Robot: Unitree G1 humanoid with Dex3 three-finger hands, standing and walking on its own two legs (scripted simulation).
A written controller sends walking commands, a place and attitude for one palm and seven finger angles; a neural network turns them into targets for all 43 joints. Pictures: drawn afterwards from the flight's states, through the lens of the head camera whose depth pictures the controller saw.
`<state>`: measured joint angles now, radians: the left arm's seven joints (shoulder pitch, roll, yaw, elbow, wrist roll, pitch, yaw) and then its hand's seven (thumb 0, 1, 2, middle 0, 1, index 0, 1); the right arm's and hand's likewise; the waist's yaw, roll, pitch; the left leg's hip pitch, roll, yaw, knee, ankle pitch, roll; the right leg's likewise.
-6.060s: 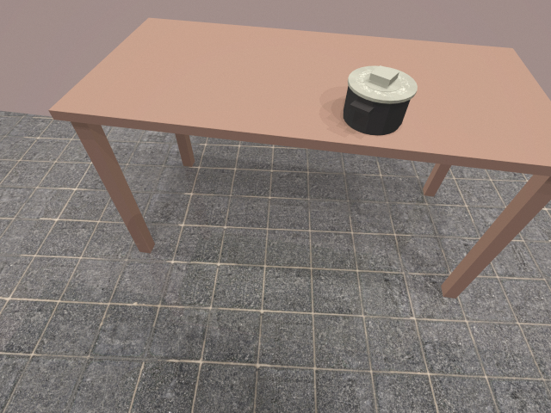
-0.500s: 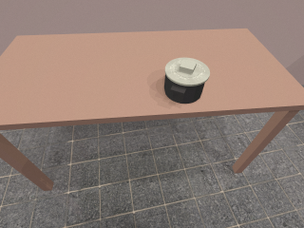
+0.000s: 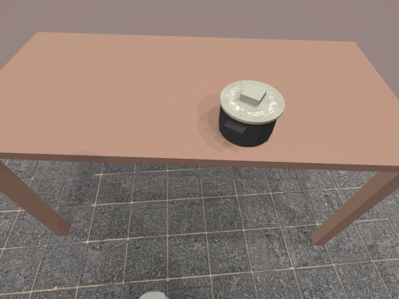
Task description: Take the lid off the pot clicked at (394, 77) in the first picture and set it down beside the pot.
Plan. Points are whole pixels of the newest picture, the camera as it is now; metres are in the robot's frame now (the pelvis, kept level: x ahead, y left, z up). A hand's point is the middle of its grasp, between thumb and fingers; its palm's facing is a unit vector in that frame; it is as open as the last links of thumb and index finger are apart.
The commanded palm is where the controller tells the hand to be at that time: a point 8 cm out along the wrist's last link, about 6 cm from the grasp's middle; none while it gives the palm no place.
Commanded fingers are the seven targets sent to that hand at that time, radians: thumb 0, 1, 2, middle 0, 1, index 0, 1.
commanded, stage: shuffle to correct the standing spot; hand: left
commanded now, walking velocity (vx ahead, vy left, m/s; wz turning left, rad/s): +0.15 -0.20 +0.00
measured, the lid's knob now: (253, 94) +0.58 -0.10 +0.08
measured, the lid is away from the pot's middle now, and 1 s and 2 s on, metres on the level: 0.00 0.00 0.00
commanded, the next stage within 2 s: come to a stop and stand still in 1.42 s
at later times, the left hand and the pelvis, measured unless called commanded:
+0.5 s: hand out of the picture +0.14 +0.09 -0.17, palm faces +0.13 -0.97 -0.18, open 7.3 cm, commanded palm none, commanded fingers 0.00 0.90 0.90 -0.20 -0.30 -0.20 -0.30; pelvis +0.09 -0.11 -0.01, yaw +2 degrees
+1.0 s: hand (224, 270) +0.22 -0.05 -0.18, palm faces +0.03 -0.99 -0.16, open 7.3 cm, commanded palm none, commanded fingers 0.00 0.90 0.90 -0.20 -0.30 -0.20 -0.30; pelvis +0.18 -0.23 +0.00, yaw +1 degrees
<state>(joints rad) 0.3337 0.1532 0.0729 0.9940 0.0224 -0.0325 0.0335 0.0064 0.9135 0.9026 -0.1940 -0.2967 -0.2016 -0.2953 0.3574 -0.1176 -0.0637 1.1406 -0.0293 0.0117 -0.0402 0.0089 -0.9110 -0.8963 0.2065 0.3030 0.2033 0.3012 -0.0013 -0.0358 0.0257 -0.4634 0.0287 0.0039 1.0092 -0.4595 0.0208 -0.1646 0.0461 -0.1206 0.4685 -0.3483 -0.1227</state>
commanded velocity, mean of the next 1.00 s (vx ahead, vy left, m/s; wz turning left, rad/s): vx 0.03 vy -0.19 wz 0.00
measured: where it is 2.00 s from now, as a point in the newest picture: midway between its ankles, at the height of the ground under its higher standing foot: outside the picture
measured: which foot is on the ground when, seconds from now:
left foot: up 0.00-0.24, down 0.26-0.56, up 0.58-0.74, down 0.76-1.00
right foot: down 0.00-0.26, up 0.28-0.56, down 0.58-0.76, up 0.78-1.00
